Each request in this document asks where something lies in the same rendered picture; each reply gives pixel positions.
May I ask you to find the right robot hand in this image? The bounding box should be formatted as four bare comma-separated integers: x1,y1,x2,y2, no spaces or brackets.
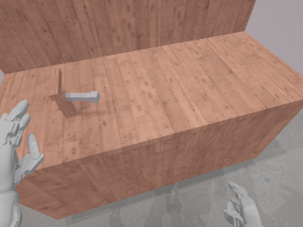
223,182,262,227

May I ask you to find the tap lever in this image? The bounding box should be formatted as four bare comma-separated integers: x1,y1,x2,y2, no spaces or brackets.
65,91,100,103

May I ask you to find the left robot hand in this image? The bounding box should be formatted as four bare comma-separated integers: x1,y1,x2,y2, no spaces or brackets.
0,99,44,192

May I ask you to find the counter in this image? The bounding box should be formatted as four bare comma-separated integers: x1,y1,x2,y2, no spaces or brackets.
0,0,303,220

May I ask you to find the left robot forearm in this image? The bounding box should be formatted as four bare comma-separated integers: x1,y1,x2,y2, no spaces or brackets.
0,191,23,227

